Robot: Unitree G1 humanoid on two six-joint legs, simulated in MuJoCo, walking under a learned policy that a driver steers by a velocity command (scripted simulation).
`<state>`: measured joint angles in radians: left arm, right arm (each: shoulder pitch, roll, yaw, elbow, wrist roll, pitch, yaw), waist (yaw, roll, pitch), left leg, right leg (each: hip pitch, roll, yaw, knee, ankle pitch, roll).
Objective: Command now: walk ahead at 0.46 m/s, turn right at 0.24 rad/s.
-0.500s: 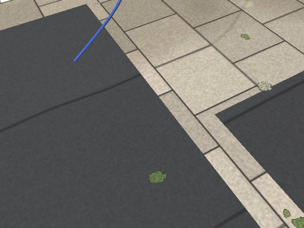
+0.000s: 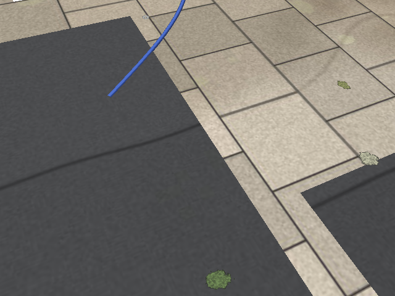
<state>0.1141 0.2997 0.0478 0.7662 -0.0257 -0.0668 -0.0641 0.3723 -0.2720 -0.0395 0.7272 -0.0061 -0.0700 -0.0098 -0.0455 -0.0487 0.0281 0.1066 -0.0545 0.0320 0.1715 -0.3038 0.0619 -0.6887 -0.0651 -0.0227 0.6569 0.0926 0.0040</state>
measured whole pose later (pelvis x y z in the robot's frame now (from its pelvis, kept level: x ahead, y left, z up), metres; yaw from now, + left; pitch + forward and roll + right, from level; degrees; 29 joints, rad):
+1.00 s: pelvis +0.57 -0.07 +0.00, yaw -27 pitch +2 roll +2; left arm 0.06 0.27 0.03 0.63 -0.01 -0.06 -0.04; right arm 0.42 -0.28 -0.05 0.82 0.02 -0.07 0.01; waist -0.12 -0.04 0.03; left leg -0.03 -0.01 0.04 0.28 -0.28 0.00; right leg -0.59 -0.06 0.05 0.62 -0.07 0.01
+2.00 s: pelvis +1.07 -0.20 +0.00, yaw -4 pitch +1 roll +2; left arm 0.13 0.28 0.04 0.75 -0.02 -0.07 -0.03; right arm 0.29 -0.27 -0.05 0.75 0.00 -0.08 0.01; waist -0.05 -0.05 0.03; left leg 0.00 -0.09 0.00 0.23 -0.24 0.07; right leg -0.66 -0.10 0.03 0.64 0.11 0.02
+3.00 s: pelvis +1.47 -0.33 -0.01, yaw +2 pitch +3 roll +0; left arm 0.17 0.29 0.05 0.74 0.00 0.00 0.02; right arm 0.18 -0.31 -0.08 0.62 0.01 0.05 -0.03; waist -0.02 0.02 0.03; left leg -0.43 -0.12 -0.19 0.50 -0.11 0.02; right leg -0.38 0.02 0.10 0.61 -0.29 0.05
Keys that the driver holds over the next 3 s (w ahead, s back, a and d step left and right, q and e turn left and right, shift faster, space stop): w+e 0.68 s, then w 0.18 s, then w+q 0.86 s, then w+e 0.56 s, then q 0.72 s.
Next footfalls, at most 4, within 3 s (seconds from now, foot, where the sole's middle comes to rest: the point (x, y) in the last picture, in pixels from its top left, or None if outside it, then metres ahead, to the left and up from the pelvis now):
0.14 right None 0.28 -0.11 -0.78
0.60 left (170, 265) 0.58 0.06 -0.78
1.08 right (265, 234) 0.69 -0.29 -0.78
1.60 left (212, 159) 1.04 -0.12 -0.78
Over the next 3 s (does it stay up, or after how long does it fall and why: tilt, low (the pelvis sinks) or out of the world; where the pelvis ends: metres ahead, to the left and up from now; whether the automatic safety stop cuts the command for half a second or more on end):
stays up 1.47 -0.33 -0.01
